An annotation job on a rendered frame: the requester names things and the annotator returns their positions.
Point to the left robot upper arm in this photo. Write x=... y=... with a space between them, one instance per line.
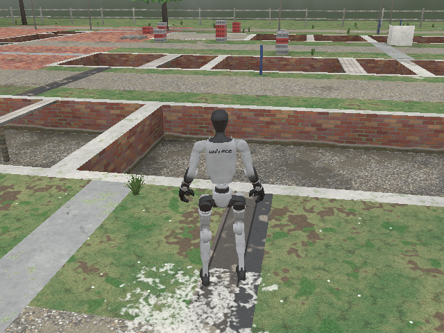
x=195 y=158

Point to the robot left hand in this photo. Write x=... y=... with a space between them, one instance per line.
x=182 y=193

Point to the robot right forearm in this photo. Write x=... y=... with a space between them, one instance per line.
x=255 y=181

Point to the humanoid robot torso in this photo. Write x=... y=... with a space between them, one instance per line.
x=221 y=168

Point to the robot left forearm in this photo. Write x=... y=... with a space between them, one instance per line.
x=186 y=181

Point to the robot left foot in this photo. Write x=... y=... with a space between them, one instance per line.
x=205 y=280

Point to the right robot upper arm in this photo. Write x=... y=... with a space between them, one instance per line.
x=246 y=157

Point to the robot right hand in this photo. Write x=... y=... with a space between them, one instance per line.
x=260 y=193

